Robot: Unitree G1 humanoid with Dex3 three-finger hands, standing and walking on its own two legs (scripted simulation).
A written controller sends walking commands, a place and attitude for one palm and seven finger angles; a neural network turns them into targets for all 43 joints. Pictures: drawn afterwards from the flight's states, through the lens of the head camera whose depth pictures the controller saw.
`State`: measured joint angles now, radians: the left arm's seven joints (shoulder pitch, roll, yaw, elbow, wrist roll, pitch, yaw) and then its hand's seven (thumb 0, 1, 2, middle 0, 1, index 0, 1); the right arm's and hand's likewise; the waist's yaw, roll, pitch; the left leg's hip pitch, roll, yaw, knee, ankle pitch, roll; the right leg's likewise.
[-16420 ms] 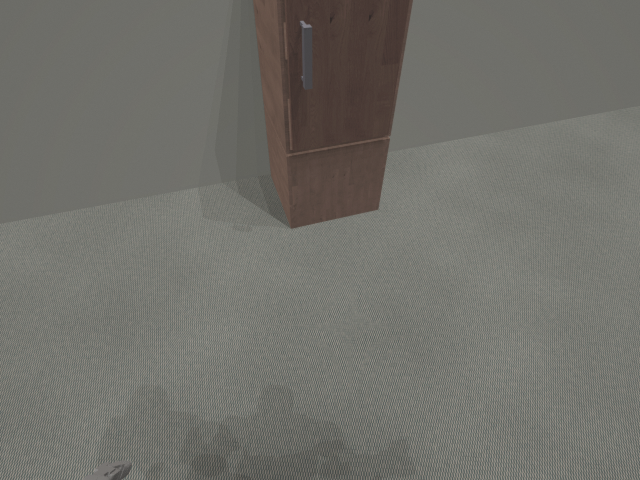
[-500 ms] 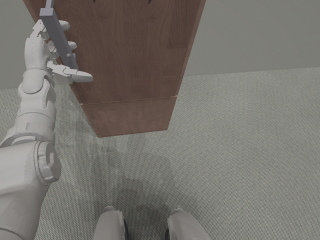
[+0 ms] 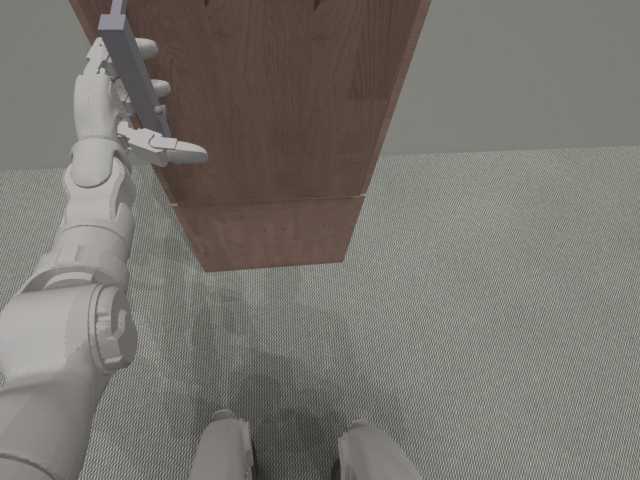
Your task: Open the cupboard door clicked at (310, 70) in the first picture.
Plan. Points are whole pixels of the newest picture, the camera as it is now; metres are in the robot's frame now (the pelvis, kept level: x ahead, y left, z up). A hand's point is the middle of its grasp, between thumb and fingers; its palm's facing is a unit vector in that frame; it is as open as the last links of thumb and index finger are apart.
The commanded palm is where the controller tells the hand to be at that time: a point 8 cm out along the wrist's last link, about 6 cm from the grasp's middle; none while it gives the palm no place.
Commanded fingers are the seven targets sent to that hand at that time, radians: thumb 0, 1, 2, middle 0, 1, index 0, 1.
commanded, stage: slide the fingers in behind the handle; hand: left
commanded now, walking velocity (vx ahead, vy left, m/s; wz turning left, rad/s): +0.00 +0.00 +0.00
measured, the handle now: (142, 78) +0.60 +0.17 +0.09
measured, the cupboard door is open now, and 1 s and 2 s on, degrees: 0 0 36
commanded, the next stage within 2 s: close the thumb around the handle in 0.32 s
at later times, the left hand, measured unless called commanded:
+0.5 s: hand (161, 106) +0.55 +0.15 +0.09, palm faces +0.04 -1.00 -0.01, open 14.0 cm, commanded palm +0.52 +0.17 +0.09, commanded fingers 0.00 -0.22 0.42 -0.32 -1.23 -0.32 -1.23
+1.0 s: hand (161, 105) +0.55 +0.15 +0.09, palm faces +0.03 -1.00 +0.00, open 6.2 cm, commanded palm +0.52 +0.17 +0.09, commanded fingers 0.00 0.90 0.90 -0.40 -1.35 -0.40 -1.35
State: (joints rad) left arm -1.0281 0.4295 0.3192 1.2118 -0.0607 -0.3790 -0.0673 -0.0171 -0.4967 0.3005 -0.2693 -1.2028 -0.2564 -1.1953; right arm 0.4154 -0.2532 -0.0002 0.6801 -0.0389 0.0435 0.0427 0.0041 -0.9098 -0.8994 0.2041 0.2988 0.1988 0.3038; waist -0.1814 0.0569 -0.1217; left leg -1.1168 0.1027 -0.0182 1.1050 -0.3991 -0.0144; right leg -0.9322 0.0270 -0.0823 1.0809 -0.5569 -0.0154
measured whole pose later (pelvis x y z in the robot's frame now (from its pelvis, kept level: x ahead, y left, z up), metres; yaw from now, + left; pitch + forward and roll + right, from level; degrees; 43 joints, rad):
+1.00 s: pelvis +0.00 +0.01 +0.00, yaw -1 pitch +24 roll -4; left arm -1.05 0.43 0.33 1.22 -0.04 -0.37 -0.06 0.00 0.63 0.78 -0.36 -1.32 -0.36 -1.32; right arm 0.42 -0.25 0.01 0.66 -0.05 0.05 0.05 0.00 -0.91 -0.90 0.20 0.30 0.20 0.30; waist -0.20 0.06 -0.12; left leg -1.13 0.10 -0.01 1.11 -0.41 0.00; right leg -0.94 0.02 -0.07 1.07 -0.56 0.00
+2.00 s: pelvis +0.02 -0.01 +0.03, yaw +1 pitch +13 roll +0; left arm -0.11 -0.13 -0.14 0.31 0.07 -0.27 0.50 0.00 0.65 0.70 -0.36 -1.35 -0.36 -1.33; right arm 0.20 -0.18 -0.01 0.52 -0.06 0.08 0.08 0.01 -0.91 -0.90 0.20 0.30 0.20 0.30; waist -0.03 0.03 -0.17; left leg -0.79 0.07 0.03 0.96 -0.40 -0.03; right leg -0.64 0.00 -0.04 0.99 -0.57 -0.03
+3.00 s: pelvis +0.01 -0.04 +0.02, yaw +2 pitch +12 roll +1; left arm -0.03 -0.11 -0.21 0.25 0.07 -0.26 0.58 -0.01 -0.48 0.31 -0.24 -0.82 -0.25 -0.81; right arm 0.18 -0.20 -0.02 0.59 -0.07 0.03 0.01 0.01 -0.91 -0.90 0.20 0.30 0.20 0.30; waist -0.01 0.05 -0.14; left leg -0.80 0.03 -0.07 0.97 -0.38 -0.06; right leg -0.66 0.00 -0.06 1.04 -0.59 -0.06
